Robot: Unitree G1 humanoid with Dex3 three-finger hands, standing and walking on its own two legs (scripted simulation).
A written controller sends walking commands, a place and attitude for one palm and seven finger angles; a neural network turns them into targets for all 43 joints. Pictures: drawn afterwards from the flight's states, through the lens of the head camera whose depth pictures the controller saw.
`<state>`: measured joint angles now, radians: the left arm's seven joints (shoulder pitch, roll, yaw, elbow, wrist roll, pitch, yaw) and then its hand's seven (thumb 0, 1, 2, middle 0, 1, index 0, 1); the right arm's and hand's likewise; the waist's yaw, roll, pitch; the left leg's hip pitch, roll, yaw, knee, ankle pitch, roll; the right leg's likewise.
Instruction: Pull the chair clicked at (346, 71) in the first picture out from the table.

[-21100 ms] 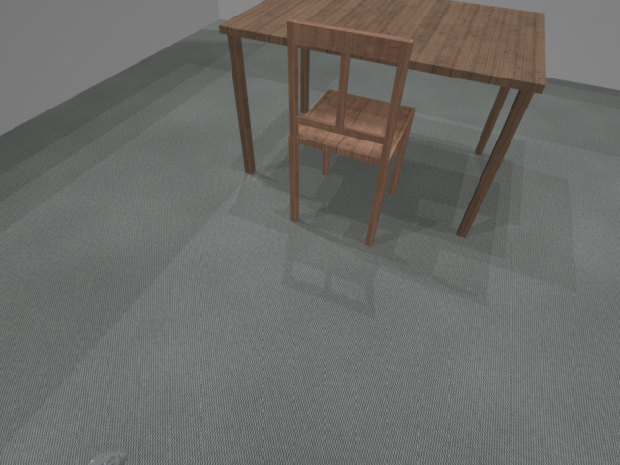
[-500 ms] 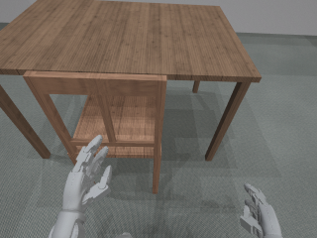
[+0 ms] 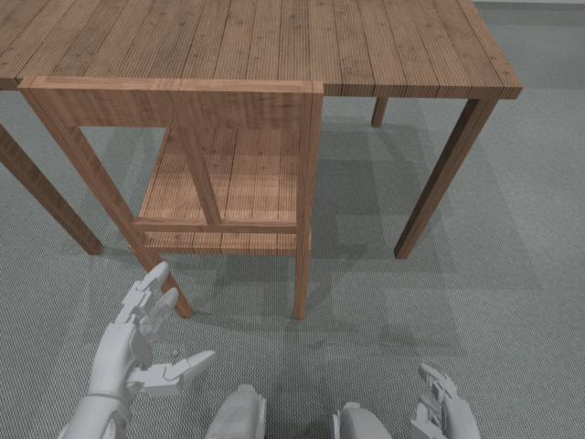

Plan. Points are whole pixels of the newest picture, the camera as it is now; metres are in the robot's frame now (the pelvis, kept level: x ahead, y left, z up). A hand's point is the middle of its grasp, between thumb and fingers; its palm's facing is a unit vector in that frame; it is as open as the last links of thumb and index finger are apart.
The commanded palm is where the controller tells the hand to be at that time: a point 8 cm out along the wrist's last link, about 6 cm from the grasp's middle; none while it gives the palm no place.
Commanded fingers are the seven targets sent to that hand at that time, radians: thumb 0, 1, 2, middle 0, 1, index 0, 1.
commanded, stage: raise the hand toward the chair's back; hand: left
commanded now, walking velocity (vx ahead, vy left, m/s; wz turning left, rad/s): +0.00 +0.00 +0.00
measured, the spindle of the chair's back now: (201, 180) +0.51 +0.19 +0.00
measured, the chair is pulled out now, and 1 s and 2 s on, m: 0.00 0.00 0.00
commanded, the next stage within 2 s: aim the fingers beside a spindle in 1.26 s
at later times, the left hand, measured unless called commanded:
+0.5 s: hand (115, 327) +0.24 +0.22 +0.07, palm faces +0.12 -0.99 -0.06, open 16.5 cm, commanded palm +0.21 +0.26 +0.06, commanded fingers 0.00 -0.50 0.30 -0.06 -0.08 -0.06 -0.08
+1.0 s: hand (127, 319) +0.25 +0.21 +0.06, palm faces +0.01 -1.00 -0.02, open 16.9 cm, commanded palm +0.23 +0.27 +0.06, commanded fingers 0.00 -0.50 0.30 -0.06 -0.08 -0.06 -0.08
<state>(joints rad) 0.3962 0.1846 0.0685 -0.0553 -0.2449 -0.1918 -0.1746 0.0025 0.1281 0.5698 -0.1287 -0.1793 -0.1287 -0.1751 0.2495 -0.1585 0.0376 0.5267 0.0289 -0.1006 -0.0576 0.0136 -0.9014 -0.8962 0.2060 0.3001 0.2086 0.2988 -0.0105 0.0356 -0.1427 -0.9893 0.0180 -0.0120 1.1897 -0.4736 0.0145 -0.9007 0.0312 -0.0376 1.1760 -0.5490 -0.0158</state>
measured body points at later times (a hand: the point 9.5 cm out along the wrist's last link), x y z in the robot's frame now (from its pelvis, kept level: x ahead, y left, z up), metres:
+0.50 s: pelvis +0.01 +0.01 +0.01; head +0.07 +0.03 +0.45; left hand +0.22 +0.27 +0.07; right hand +0.21 -0.21 -0.06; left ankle +0.06 +0.11 -0.64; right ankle +0.01 -0.11 -0.64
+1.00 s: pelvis +0.02 +0.01 +0.02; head +0.08 +0.03 +0.46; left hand +0.24 +0.27 +0.06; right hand +0.18 -0.23 -0.06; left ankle +0.06 +0.11 -0.64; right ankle +0.01 -0.11 -0.64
